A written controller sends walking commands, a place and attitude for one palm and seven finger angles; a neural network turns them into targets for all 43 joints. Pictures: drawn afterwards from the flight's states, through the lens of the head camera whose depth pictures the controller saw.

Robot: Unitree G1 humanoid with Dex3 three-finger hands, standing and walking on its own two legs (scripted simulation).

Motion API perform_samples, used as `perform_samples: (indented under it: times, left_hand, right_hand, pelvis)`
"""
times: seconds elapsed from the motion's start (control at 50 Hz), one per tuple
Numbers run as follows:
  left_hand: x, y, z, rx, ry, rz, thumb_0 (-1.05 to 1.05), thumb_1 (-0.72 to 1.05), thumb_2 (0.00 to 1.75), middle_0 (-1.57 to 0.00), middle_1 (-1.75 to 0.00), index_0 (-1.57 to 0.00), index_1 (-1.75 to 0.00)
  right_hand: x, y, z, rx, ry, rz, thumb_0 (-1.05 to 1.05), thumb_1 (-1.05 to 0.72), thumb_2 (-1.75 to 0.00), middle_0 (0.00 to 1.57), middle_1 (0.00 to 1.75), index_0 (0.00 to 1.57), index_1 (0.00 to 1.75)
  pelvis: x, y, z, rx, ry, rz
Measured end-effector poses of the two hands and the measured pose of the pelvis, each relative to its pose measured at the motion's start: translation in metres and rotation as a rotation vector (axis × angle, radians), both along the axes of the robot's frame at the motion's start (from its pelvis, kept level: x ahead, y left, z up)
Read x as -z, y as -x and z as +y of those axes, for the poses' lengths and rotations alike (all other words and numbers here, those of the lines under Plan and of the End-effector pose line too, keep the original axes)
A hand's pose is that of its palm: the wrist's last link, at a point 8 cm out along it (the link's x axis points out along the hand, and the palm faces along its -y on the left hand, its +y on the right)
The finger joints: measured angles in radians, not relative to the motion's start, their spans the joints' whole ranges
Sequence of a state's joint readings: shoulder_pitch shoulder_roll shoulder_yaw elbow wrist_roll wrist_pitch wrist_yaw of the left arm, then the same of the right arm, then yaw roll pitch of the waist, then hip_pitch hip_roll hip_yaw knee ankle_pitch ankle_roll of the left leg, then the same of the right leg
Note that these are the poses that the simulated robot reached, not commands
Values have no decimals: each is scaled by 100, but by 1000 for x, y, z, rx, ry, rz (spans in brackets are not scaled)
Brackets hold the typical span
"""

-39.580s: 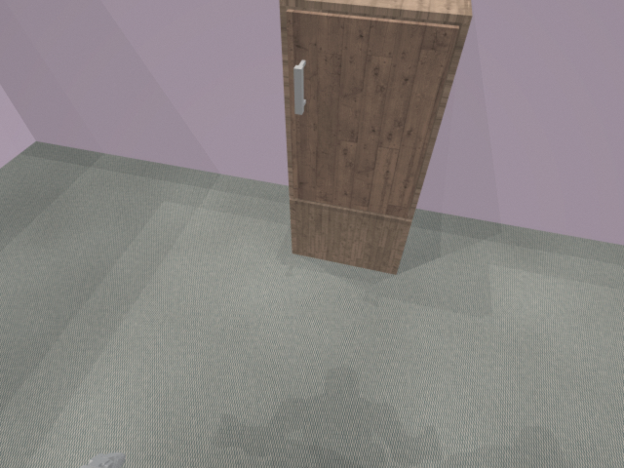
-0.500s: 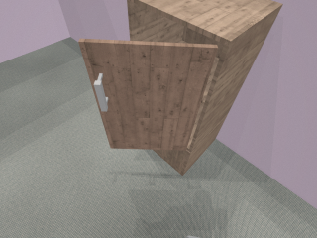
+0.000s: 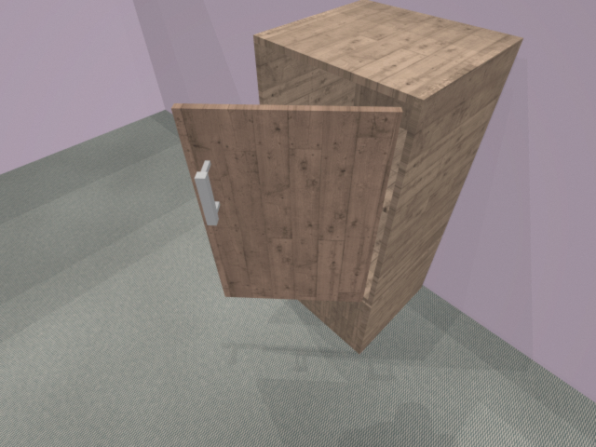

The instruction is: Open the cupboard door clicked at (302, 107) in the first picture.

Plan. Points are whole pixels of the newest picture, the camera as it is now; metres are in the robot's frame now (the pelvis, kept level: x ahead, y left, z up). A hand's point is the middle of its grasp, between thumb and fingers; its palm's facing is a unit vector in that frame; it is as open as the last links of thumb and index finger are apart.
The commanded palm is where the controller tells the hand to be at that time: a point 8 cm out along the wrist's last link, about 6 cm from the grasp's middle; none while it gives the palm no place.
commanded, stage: come to a stop and stand still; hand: left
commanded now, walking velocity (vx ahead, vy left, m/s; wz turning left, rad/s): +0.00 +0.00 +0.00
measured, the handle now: (209, 193) +0.57 +0.22 +0.00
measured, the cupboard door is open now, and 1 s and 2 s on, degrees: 43 43 43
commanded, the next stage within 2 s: look again from close up in 0.42 s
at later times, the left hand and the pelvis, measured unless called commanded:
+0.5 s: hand out of the picture +0.01 +0.15 -0.17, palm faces +0.04 -0.98 -0.21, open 7.3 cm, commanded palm none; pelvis +0.00 -0.02 +0.00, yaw +1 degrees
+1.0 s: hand out of the picture -0.01 +0.14 -0.17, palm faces +0.05 -0.99 -0.16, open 7.3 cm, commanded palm none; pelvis +0.00 -0.01 +0.01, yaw +0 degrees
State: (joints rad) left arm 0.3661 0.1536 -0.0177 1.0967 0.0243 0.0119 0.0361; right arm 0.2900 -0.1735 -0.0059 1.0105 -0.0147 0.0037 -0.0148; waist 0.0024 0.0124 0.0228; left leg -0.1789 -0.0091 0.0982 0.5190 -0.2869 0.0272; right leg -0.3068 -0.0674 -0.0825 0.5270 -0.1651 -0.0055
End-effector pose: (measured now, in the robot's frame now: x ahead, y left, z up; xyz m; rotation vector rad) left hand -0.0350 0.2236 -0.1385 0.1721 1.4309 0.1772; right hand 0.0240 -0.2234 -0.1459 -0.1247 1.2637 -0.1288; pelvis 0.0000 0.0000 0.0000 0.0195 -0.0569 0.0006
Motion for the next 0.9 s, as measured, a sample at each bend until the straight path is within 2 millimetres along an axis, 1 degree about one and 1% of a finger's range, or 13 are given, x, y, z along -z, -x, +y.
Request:
perform_samples:
  times: [0.06,0.12,0.28,0.4,0.48,0.54,0.62,0.9]
  left_hand:
    - [-2,-1,-3,-6,-6,-18,1,91,90,-20,-30,-20,-30]
    - [-4,-5,-7,-8,-10,-40,1,91,90,-20,-30,-20,-30]
    - [-2,-27,-21,2,9,-89,1,91,90,-20,-30,-20,-30]
    - [-1,-35,-21,3,8,-95,2,93,90,-20,-30,-20,-30]
    - [0,-37,-21,0,10,-93,2,93,90,-20,-30,-20,-30]
    - [0,-35,-22,-2,14,-85,2,93,90,-20,-30,-20,-30]
    - [0,-32,-23,-5,22,-72,2,93,90,-20,-30,-20,-30]
    - [1,-20,-32,-25,53,-45,1,92,90,-20,-30,-20,-30]
  right_hand:
    - [2,7,-1,-2,-13,13,0,-92,-90,20,30,20,30]
    - [3,17,-3,1,-22,34,0,-92,-90,20,30,20,30]
    - [3,52,-7,28,-26,125,0,-91,-90,20,30,20,30]
    - [-1,78,-5,50,-26,198,0,-91,-90,20,30,20,30]
    - [-2,86,-2,56,-30,231,0,-91,-90,20,30,20,30]
    - [-3,86,0,57,-33,238,0,-91,-90,20,30,20,30]
    - [-3,80,4,56,-37,226,0,-91,-90,20,30,20,30]
    - [-3,36,11,30,-40,126,0,-91,-90,20,30,20,30]
  pelvis:
    - [-1,2,-4,-1,-3,4]
    - [-1,3,-8,-4,-5,11]
    - [-2,5,-17,-10,-6,25]
    - [-3,3,-20,-13,-4,27]
    - [-4,2,-21,-15,-2,26]
    - [-4,1,-20,-14,-1,26]
    - [-5,-1,-19,-13,1,23]
    - [-7,-4,-14,-8,4,15]
